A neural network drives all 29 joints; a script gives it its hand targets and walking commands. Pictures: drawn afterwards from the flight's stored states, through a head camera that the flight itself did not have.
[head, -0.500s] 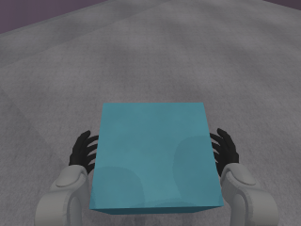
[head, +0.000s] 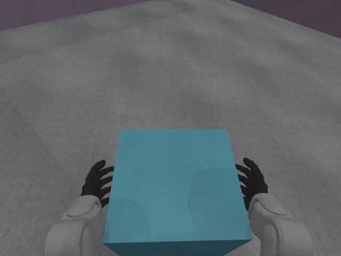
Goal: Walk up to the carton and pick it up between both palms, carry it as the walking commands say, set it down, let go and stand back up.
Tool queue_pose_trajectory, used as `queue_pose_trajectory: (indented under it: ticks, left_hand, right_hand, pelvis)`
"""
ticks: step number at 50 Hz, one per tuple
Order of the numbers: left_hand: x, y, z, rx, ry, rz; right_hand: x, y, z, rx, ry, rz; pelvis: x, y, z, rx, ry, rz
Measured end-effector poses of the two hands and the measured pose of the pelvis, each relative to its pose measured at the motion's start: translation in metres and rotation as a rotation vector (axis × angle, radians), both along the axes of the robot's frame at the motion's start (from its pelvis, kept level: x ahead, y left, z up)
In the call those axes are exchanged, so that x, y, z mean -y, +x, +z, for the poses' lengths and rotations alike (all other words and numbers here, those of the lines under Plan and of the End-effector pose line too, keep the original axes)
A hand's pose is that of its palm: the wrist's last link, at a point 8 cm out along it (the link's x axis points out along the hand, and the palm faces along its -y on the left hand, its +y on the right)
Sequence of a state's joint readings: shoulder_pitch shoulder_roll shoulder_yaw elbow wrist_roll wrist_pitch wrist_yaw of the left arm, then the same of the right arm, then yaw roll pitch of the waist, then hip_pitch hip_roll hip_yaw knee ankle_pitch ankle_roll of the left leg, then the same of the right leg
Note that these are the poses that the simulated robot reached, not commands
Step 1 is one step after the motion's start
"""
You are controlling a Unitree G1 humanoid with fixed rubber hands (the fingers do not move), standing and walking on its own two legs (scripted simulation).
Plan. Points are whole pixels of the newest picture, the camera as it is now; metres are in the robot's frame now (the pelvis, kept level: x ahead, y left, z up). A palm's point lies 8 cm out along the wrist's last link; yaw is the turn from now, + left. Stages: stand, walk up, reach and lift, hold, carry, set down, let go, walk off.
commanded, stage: carry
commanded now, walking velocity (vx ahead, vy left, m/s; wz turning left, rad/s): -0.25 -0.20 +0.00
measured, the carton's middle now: (173, 198) +0.26 +0.01 +0.02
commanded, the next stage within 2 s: none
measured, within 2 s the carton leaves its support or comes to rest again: neither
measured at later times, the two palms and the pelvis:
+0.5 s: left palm out of the picture +0.04 +0.01 +0.07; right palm out of the picture +0.05 -0.30 +0.09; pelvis -0.20 -0.15 -0.01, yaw +0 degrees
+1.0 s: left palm out of the picture -0.13 -0.17 +0.08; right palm out of the picture -0.16 -0.49 +0.07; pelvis -0.38 -0.30 +0.00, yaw -1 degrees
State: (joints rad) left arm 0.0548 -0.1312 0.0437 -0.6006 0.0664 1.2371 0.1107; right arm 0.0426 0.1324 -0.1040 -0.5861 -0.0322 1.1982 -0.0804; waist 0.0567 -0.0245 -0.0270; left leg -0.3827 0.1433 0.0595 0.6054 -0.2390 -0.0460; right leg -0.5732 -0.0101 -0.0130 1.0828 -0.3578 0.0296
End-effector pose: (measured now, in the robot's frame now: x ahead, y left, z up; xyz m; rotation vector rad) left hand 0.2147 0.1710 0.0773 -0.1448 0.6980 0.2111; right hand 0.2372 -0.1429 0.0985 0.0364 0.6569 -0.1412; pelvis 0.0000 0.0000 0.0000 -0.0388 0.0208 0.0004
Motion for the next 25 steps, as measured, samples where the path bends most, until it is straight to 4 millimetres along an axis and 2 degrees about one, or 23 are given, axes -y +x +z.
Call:
queue_pose_trajectory:
  ticks: [4,7,10,14,19,22,25]
  left_hand:
    - [0.031,-0.019,0.016,0.068,0.027,-0.002]
    - [0.067,-0.034,0.018,0.085,0.057,-0.030]
    - [0.103,-0.055,0.010,-0.006,0.101,-0.092]
    - [0.137,-0.084,0.008,-0.043,0.116,-0.145]
    - [0.159,-0.117,0.011,0.036,0.089,-0.141]
    - [0.161,-0.143,0.007,0.062,0.063,-0.103]
    - [0.161,-0.176,-0.005,0.043,0.015,-0.052]
  right_hand:
    - [0.032,-0.023,0.007,0.069,0.017,0.001]
    - [0.068,-0.046,0.000,0.086,0.037,-0.024]
    - [0.105,-0.083,-0.019,-0.004,0.085,-0.085]
    - [0.138,-0.126,-0.024,-0.041,0.117,-0.146]
    - [0.160,-0.155,-0.011,0.038,0.086,-0.138]
    - [0.163,-0.170,-0.005,0.063,0.055,-0.099]
    - [0.161,-0.189,-0.004,0.044,0.004,-0.046]
  pelvis:
    - [0.030,-0.029,-0.002,-0.015,-0.009,-0.016]
    - [0.059,-0.052,-0.010,-0.021,-0.005,-0.038]
    - [0.078,-0.075,-0.005,-0.013,0.018,-0.019]
    - [0.097,-0.107,0.002,-0.006,0.063,-0.033]
    - [0.121,-0.146,-0.004,-0.010,0.061,-0.018]
    - [0.134,-0.171,-0.009,-0.024,0.052,-0.008]
    - [0.148,-0.198,-0.012,-0.017,0.060,-0.004]
